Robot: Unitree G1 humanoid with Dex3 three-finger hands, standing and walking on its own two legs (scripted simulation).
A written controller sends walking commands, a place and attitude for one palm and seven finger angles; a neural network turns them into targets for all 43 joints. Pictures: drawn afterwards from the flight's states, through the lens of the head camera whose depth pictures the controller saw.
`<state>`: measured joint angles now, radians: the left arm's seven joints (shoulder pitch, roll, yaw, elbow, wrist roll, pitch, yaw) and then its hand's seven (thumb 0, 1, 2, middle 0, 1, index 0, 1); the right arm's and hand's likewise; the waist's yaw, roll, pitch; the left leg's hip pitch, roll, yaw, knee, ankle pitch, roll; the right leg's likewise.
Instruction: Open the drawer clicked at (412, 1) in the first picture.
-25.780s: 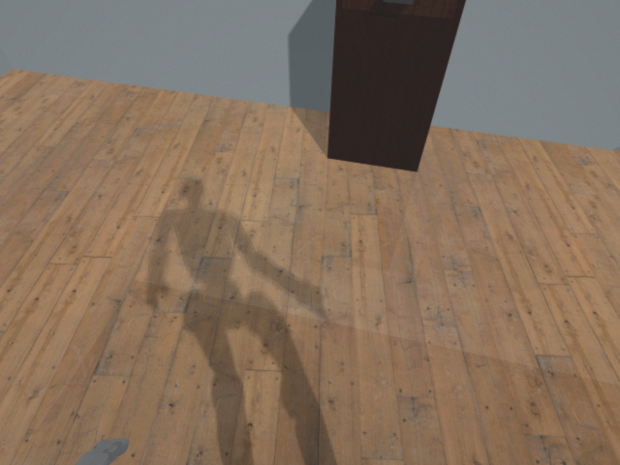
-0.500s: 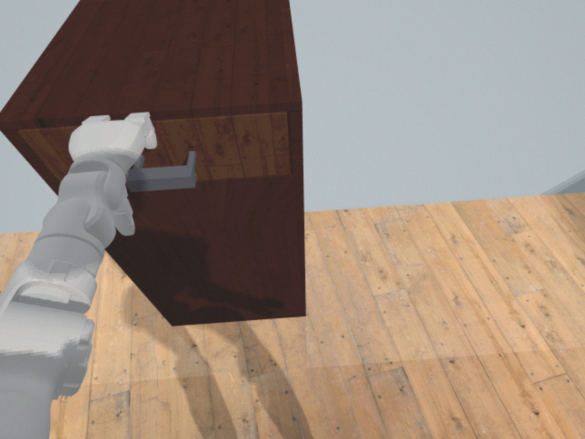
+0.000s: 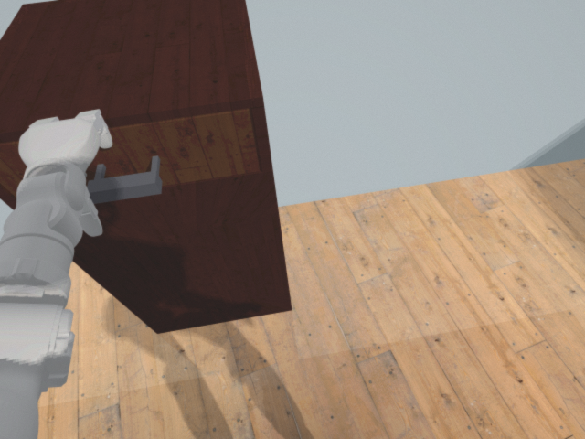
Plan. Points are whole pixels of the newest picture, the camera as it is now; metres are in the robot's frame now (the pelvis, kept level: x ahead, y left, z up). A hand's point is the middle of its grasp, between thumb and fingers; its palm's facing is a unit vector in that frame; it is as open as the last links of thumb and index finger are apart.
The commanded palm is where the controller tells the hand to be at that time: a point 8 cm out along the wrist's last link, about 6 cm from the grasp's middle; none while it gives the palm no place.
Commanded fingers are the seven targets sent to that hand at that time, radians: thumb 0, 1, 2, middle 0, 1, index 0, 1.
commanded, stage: re-aim the fingers above the handle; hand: left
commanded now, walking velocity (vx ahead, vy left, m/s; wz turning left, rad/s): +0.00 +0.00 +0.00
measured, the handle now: (126, 176) +0.51 +0.27 +0.04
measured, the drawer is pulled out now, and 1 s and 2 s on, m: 0.00 0.00 0.00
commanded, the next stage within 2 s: lower the fingers behind the handle in 0.68 s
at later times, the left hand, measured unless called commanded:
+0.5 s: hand (91, 166) +0.47 +0.28 +0.11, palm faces +0.01 +0.01 -1.00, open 13.5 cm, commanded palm +0.44 +0.29 +0.16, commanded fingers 0.00 -0.50 0.30 -0.30 -1.20 -0.30 -1.20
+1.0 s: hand (100, 169) +0.47 +0.27 +0.10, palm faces +0.05 +0.00 -1.00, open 13.5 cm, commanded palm +0.45 +0.28 +0.14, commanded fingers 0.00 -0.50 0.30 -0.30 -1.20 -0.30 -1.20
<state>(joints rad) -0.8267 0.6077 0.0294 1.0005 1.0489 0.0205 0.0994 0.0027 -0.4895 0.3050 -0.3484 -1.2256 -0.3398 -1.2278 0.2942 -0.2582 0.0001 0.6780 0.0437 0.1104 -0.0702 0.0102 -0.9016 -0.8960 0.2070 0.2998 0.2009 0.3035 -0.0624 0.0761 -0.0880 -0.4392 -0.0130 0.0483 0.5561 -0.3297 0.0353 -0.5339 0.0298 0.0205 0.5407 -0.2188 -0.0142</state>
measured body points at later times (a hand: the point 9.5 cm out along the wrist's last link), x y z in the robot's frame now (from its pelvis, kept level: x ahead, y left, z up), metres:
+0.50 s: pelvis +0.00 +0.01 +0.00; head +0.06 -0.01 +0.44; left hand +0.47 +0.28 +0.17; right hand +0.07 -0.25 -0.14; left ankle -0.04 +0.10 -0.73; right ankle +0.02 -0.11 -0.73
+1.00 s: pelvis +0.00 +0.01 -0.01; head +0.07 +0.00 +0.44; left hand +0.47 +0.27 +0.16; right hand +0.07 -0.26 -0.14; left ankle -0.04 +0.10 -0.73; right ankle +0.02 -0.11 -0.73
